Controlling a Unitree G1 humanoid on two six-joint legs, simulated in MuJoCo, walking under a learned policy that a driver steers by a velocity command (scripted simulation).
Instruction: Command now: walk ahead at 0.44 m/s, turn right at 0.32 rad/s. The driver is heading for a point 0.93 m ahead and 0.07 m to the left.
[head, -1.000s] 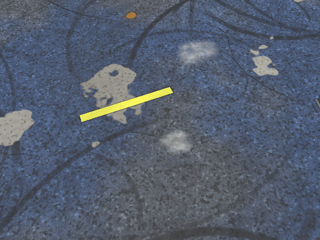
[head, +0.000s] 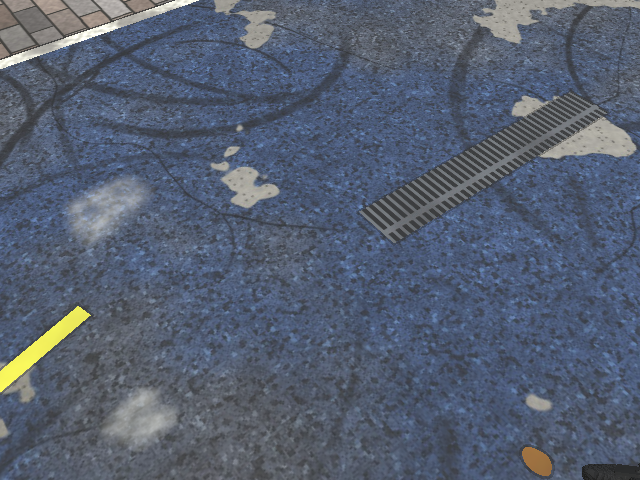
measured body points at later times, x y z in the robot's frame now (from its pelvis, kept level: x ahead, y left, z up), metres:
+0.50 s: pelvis +0.27 -0.04 -0.01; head +0.31 -0.04 +0.44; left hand +0.53 +0.18 -0.07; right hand +0.21 -0.32 -0.14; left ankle +0.07 +0.12 -0.71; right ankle +0.38 -0.14 -0.73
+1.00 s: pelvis +0.55 -0.03 +0.00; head +0.58 -0.02 +0.44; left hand +0.54 +0.27 -0.13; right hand +0.77 -0.26 -0.08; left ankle +0.69 +0.08 -0.73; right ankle +0.38 -0.14 -0.73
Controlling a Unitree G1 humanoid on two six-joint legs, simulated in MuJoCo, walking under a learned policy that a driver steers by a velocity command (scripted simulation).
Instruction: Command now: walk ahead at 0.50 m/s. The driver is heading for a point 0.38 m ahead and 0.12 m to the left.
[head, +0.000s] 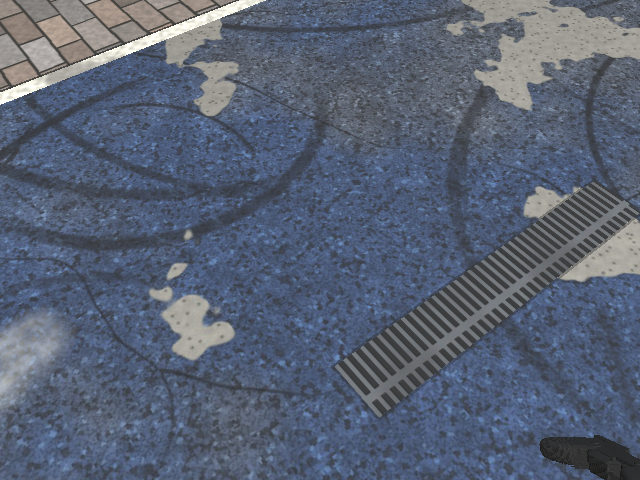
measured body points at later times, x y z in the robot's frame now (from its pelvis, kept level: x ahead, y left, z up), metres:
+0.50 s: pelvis +0.26 +0.00 +0.01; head +0.29 +0.00 +0.45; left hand +0.47 +0.24 -0.08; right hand +0.27 -0.29 -0.12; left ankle +0.14 +0.11 -0.73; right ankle +0.41 -0.11 -0.72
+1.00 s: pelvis +0.35 +0.00 +0.01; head +0.36 +0.01 +0.46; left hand +0.45 +0.26 -0.13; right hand +0.43 -0.26 -0.12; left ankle +0.34 +0.14 -0.73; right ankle +0.40 -0.11 -0.73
